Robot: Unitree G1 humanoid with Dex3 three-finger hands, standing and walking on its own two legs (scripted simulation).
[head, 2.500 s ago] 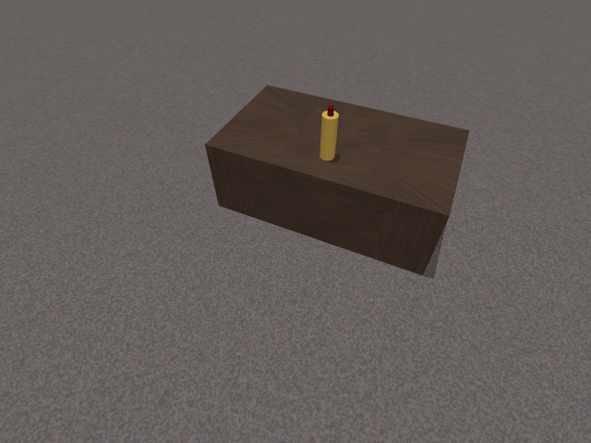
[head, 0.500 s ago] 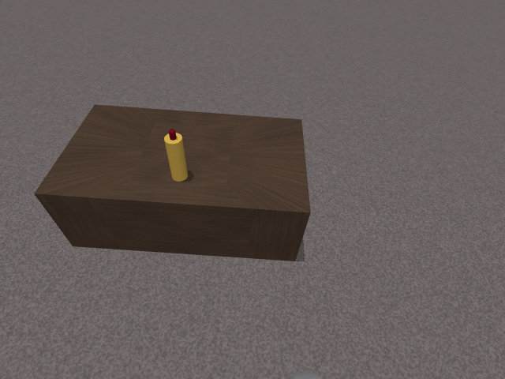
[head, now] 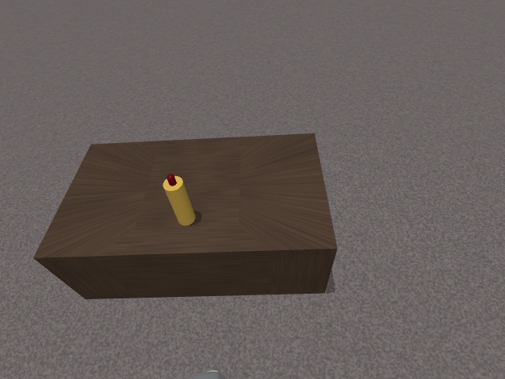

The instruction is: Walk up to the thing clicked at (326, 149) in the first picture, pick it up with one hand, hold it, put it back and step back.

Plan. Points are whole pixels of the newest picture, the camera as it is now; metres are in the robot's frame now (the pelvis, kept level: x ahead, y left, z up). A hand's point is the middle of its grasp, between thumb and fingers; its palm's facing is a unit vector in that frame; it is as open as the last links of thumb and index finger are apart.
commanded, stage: walk up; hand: left
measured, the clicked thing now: (178, 198) +0.70 +0.26 -0.29
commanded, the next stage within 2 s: stand in 1.94 s
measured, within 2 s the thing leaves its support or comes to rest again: neither
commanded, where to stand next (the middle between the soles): +0.24 +0.07 m, yaw -2 degrees
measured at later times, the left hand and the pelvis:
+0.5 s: hand (75, 342) +0.24 +0.36 -0.14, palm faces -0.11 -0.91 -0.39, open 7.4 cm; pelvis +0.15 +0.09 +0.00, yaw -3 degrees
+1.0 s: hand (106, 301) +0.32 +0.33 -0.15, palm faces -0.06 -0.95 -0.31, open 7.4 cm; pelvis +0.20 +0.09 +0.01, yaw -4 degrees
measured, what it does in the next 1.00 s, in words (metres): walks ahead: left foot, then right foot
